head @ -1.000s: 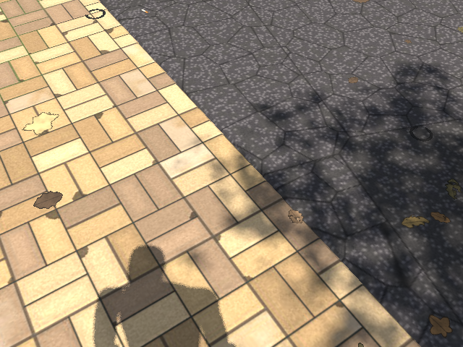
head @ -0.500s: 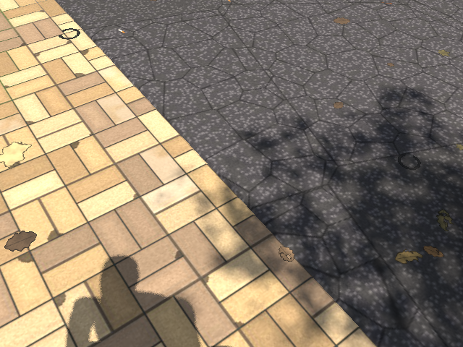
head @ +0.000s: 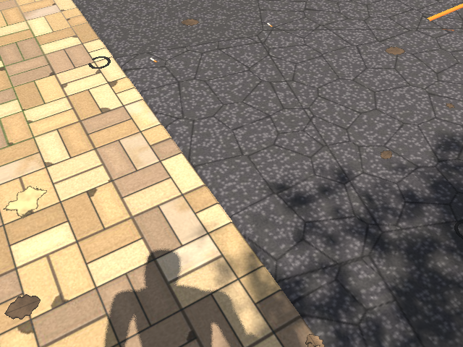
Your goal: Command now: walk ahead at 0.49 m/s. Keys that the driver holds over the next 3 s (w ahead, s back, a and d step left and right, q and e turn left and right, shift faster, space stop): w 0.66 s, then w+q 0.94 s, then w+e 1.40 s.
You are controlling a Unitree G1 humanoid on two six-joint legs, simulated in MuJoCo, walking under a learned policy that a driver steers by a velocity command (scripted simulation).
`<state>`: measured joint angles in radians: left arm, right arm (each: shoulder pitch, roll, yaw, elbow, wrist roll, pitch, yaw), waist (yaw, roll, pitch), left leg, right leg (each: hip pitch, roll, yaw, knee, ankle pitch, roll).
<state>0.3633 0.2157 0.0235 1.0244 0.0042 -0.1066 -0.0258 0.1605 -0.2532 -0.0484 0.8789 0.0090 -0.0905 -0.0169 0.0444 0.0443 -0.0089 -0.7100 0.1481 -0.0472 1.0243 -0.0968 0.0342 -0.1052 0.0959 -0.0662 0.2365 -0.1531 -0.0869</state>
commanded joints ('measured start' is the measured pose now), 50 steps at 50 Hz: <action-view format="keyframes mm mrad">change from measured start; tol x32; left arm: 1 -21 145 23 -59 -6 -9 20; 15 183 -9 -23 -58 -7 10 18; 37 -474 88 28 -259 -23 -3 -6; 43 92 339 118 -133 8 -15 11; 50 -189 105 53 -143 10 -22 8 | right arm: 1 -34 -27 -3 -57 -4 -7 5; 50 217 -29 -35 4 26 36 1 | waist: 1 -25 -75 70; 13 -158 -118 -110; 15 -126 292 -399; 37 -114 16 109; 44 82 -299 -415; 50 -61 -162 -11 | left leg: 1 -7 4 9 -195 159 -14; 10 43 -73 48 -501 68 31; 13 526 -139 91 -521 44 103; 15 1142 266 -649 -660 -141 326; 22 561 71 -158 -859 164 202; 36 737 84 -63 -861 147 167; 41 702 43 -69 -567 446 111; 44 8 -183 -94 269 -472 1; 50 107 -3 -55 173 -167 25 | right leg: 1 -68 -273 170 -140 197 -139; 13 98 -269 89 358 621 -40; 15 -510 -15 100 1008 -383 44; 16 -616 -75 213 1115 -394 21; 38 -559 -168 93 272 146 43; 41 -173 -104 45 231 94 2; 43 540 -496 585 218 -17 -196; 50 -79 -371 191 -81 56 -84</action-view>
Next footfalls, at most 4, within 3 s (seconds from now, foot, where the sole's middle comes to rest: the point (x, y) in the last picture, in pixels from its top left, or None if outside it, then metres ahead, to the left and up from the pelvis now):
0.26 left None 0.34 0.15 -0.78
0.84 right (282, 305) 0.65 -0.08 -0.78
1.40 left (188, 240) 0.87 0.23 -0.78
1.94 right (206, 160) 1.25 0.20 -0.78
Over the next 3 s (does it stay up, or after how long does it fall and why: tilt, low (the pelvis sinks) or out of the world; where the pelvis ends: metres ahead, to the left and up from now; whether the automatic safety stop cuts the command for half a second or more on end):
stays up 1.61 0.30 -0.03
